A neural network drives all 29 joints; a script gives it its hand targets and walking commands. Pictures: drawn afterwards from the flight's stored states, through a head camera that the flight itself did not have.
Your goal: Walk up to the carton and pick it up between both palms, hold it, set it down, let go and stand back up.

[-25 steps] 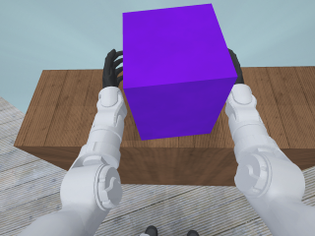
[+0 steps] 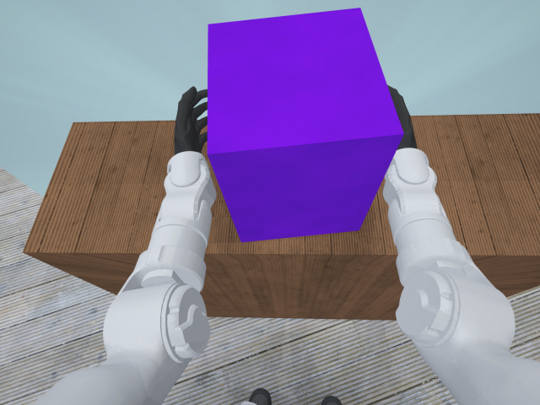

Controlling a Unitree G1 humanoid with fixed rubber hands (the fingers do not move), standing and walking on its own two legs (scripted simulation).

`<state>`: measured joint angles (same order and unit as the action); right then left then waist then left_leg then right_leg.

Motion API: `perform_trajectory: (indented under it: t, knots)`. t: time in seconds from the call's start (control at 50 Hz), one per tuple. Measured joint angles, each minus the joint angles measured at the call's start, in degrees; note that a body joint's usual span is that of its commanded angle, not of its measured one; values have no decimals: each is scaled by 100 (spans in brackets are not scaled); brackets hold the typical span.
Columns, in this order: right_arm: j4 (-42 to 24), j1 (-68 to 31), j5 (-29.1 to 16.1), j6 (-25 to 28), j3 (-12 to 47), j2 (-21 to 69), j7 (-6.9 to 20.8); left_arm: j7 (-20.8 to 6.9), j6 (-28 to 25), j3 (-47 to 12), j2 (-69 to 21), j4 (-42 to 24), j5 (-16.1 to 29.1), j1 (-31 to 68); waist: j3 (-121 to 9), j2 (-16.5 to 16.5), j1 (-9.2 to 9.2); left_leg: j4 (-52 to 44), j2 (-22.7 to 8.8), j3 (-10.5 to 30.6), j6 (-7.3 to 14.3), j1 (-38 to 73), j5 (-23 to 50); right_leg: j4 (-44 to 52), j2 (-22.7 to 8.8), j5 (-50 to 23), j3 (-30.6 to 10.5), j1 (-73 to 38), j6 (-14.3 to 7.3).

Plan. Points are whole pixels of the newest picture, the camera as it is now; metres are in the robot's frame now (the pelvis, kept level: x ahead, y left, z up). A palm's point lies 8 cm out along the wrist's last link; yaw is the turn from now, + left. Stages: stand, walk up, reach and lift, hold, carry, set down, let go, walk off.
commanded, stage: reach and lift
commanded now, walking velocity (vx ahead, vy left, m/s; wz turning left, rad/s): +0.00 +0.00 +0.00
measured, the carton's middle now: (293, 140) +0.49 +0.05 +0.05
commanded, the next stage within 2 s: none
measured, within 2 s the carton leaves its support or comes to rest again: leaves its support in 1.82 s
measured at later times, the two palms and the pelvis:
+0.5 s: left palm (192, 149) +0.45 +0.18 +0.07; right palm (399, 148) +0.48 -0.10 +0.06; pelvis +0.00 +0.00 +0.00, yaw +0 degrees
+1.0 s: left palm (184, 172) +0.41 +0.18 +0.08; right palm (403, 171) +0.44 -0.11 +0.07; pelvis -0.03 +0.00 +0.00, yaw +0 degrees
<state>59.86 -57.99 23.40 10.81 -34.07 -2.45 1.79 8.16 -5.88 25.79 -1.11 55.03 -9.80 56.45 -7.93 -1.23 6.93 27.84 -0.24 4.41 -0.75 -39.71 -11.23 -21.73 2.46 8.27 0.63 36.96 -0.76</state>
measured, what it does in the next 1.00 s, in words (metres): stands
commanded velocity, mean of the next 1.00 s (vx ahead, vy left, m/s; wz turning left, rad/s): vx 0.00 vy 0.00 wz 0.00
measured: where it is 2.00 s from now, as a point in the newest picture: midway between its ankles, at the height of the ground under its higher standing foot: outside the picture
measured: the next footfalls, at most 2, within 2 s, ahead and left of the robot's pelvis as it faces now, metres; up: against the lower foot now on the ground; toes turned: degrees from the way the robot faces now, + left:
none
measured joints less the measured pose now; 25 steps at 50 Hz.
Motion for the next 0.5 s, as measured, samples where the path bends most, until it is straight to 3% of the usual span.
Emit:
perform_trajectory:
  t: [0.34,0.5]
  knots:
    - [-2,59,0,142,0,22,-19,1,-72,0,-12,0,0,-34,0,0,0,0,-1,-8,0,4,0,-8,-1,5,0,0,-2]
    - [-5,237,2,585,1,119,-152,92,-259,0,-64,-2,-1,-112,0,0,0,0,-2,-13,-24,36,8,-74,-2,42,0,0,-25]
